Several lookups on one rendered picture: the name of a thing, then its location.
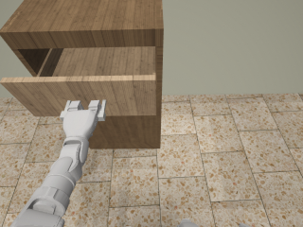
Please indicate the left robot hand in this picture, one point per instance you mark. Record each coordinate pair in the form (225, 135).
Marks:
(80, 122)

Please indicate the right robot shin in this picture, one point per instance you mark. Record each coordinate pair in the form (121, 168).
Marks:
(185, 220)

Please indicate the robot left forearm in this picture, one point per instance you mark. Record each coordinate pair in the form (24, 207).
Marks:
(53, 195)

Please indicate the drawer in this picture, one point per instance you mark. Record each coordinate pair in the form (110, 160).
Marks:
(123, 76)

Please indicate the left robot upper arm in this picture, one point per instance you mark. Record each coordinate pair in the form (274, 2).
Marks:
(35, 218)

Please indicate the cabinet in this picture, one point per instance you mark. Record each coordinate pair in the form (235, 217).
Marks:
(40, 25)

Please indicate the handle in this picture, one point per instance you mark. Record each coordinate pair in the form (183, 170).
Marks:
(101, 114)

